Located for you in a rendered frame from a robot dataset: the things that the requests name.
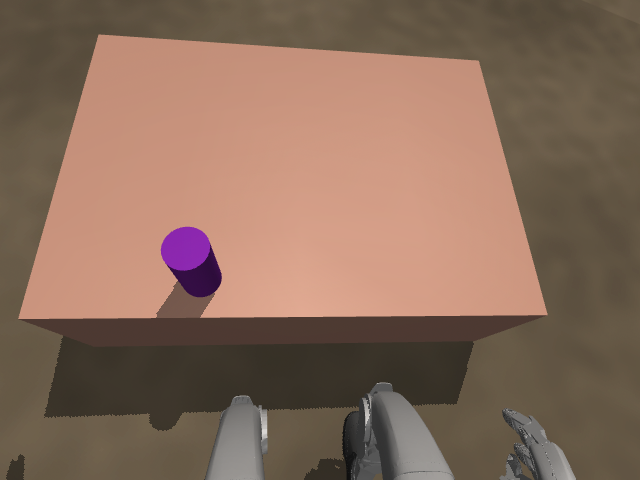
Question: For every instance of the right robot hand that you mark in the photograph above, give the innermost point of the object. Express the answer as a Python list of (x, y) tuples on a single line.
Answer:
[(543, 458)]

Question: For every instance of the can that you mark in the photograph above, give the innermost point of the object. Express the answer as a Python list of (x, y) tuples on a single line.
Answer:
[(189, 255)]

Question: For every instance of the right robot foot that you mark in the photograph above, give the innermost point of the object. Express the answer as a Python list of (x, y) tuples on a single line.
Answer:
[(349, 442)]

